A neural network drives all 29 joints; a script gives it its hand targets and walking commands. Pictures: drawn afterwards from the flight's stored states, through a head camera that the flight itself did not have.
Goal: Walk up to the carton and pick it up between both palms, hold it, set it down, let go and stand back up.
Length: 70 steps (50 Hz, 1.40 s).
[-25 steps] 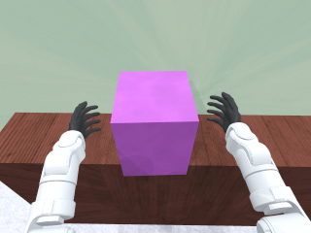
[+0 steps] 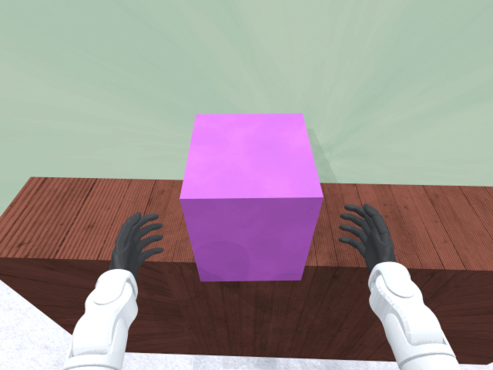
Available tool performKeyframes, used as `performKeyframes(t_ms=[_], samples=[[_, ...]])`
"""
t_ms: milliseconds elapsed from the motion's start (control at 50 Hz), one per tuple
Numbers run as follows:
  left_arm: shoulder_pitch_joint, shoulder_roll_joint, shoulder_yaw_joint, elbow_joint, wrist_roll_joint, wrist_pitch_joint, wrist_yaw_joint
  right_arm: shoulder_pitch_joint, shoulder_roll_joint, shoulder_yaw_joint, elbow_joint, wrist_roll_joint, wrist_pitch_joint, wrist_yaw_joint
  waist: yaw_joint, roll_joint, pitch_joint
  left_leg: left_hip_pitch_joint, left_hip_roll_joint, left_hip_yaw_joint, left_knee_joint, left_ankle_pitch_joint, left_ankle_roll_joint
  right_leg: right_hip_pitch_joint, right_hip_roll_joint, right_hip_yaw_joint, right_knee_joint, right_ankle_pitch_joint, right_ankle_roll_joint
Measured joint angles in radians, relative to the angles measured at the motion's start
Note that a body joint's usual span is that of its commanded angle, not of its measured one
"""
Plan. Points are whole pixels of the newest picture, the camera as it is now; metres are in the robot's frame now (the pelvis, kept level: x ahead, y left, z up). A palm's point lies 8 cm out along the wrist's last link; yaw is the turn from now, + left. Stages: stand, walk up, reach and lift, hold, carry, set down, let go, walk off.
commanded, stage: set down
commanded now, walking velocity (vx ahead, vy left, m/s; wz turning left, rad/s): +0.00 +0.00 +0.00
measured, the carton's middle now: (250, 199) +0.43 +0.03 +0.04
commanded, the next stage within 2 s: let go in 1.62 s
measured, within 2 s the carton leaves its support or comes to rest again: neither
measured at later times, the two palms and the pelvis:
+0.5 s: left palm (122, 319) +0.22 +0.23 +0.00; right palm (380, 308) +0.24 -0.18 +0.00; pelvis +0.02 +0.01 +0.00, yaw +0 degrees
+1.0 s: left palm (121, 347) +0.19 +0.23 -0.04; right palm (387, 341) +0.20 -0.19 -0.04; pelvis +0.02 +0.01 +0.00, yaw -1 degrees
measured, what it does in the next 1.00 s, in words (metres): stands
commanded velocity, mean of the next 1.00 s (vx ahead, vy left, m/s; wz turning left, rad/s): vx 0.00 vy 0.00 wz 0.00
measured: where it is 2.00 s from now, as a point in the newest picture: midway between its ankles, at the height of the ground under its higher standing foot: outside the picture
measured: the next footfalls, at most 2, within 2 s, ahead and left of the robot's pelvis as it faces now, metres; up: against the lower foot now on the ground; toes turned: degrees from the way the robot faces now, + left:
none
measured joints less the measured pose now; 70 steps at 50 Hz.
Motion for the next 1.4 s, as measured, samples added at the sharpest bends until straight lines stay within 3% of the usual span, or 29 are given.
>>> performKeyframes(t_ms=[280,440,920,1400], samples=[[0.234,0.010,-0.092,0.019,-0.029,-0.239,0.005,0.232,0.010,0.015,-0.024,-0.048,-0.158,0.044,0.014,0.014,-0.012,0.010,-0.003,-0.005,0.003,-0.023,0.004,0.019,-0.002,-0.001,-0.012,-0.016,0.004],[0.299,0.007,-0.110,0.034,-0.003,-0.312,-0.001,0.297,0.006,0.029,0.020,-0.057,-0.233,0.053,0.013,0.016,0.002,0.039,-0.004,-0.007,0.003,-0.034,0.006,0.056,-0.002,0.001,-0.029,-0.018,0.007],[0.369,-0.002,-0.125,0.117,0.055,-0.286,0.028,0.362,0.000,0.004,0.188,-0.118,-0.300,0.112,0.018,0.016,0.035,0.067,-0.006,0.010,0.016,-0.053,0.014,0.078,-0.003,0.021,-0.020,-0.028,0.014],[0.363,-0.004,-0.100,0.259,0.124,-0.215,-0.003,0.328,-0.023,-0.014,0.396,-0.190,-0.330,0.136,-0.003,0.016,0.056,0.072,-0.002,0.007,0.032,-0.064,0.009,0.080,0.000,0.015,0.005,-0.044,0.011]])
